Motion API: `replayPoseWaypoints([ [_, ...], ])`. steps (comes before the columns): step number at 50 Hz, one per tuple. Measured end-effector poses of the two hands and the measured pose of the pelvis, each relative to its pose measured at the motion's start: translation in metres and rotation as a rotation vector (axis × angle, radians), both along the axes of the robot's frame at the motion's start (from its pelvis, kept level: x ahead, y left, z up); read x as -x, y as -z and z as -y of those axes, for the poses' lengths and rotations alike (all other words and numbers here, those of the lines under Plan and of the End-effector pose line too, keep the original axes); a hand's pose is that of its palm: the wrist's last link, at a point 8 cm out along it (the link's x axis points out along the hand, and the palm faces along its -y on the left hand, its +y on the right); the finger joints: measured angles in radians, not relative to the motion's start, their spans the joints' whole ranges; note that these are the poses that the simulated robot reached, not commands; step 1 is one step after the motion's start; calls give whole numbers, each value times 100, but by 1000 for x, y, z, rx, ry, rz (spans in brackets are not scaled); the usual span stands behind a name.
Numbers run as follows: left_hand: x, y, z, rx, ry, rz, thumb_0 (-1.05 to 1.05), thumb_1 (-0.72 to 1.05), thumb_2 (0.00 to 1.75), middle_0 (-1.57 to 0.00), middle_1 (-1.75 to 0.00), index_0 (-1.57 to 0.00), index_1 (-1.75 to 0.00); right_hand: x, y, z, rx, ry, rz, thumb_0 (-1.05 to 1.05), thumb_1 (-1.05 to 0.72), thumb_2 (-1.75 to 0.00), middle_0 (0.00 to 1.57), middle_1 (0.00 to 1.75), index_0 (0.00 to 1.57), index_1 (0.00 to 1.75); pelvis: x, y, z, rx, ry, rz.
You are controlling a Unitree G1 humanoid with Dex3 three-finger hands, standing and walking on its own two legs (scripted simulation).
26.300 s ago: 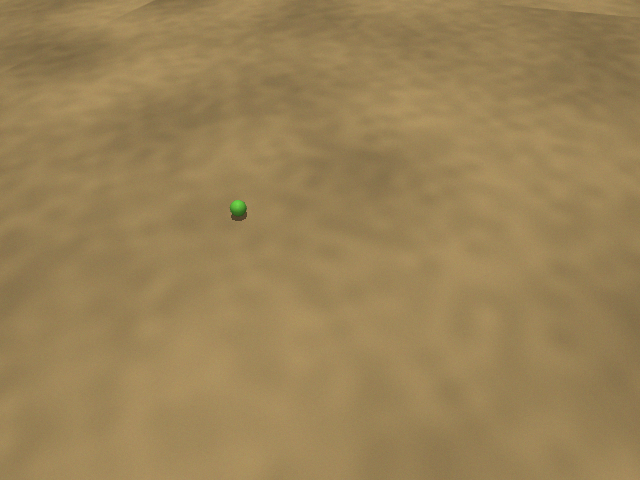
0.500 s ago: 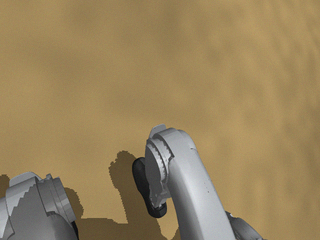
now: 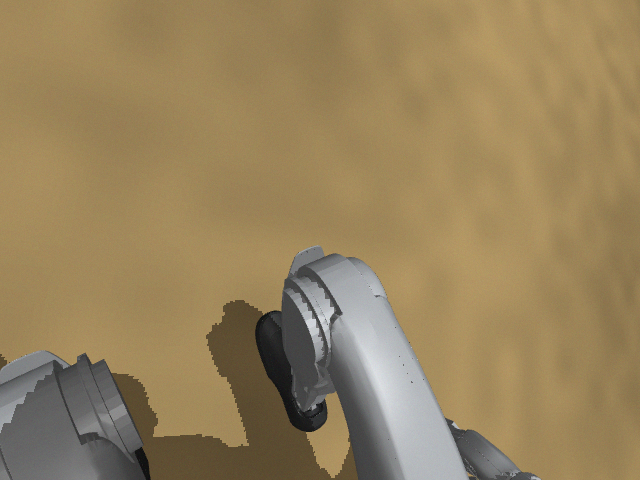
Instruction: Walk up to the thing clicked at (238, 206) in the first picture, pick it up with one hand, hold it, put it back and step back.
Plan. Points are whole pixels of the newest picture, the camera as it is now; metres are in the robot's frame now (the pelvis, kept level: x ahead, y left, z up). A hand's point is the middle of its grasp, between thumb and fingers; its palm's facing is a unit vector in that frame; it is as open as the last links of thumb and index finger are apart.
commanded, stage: open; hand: left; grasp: from above
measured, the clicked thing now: out of the picture +0.47 +0.34 -0.27
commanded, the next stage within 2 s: withdraw in 0.84 s
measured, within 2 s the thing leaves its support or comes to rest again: rests again in 0.18 s
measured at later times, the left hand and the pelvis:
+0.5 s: hand out of the picture +0.46 +0.34 -0.25, palm faces -0.45 -0.17 -0.88, open 12.7 cm; pelvis +0.00 +0.00 +0.00, yaw +0 degrees
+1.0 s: hand out of the picture +0.46 +0.34 -0.25, palm faces -0.44 -0.16 -0.88, open 13.6 cm; pelvis +0.00 +0.00 +0.00, yaw -1 degrees
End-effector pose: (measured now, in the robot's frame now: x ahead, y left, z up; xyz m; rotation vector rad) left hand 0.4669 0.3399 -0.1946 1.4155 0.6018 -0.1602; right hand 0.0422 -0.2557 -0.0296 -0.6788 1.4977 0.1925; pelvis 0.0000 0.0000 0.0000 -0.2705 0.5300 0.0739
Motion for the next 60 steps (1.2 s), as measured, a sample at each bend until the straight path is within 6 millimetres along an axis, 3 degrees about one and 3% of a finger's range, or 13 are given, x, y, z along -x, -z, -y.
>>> replayPoseWaypoints([
  [8,-1,-1,-1,-3,-1,10,-1,-6,81,-42,-98,-50,-94,0,-1,1,-2,-9,1,0,-91,-90,20,30,20,30,1,0,1,0,0,5],
  [24,-1,-6,-2,-3,1,-1,0,-36,102,-14,-114,-18,-111,2,0,-1,-10,-4,-2,0,-90,-90,20,30,20,30,2,-2,1,1,3,6],
  [51,-1,-6,-4,-7,6,12,0,-46,103,-7,-110,-9,-108,4,0,-7,-6,-5,-1,0,-90,-90,20,30,20,30,3,-2,-1,7,5,7],
  [56,-8,-20,-9,-19,8,62,0,-50,103,-8,-107,-9,-106,2,0,-6,-10,9,2,0,-91,-90,20,30,20,30,1,-3,0,7,2,-6],
  [60,-14,-46,-17,-47,5,117,0,-53,103,-8,-105,-9,-105,-3,1,-2,-19,40,16,0,-91,-90,20,30,20,30,-2,-6,0,2,-4,-35],
])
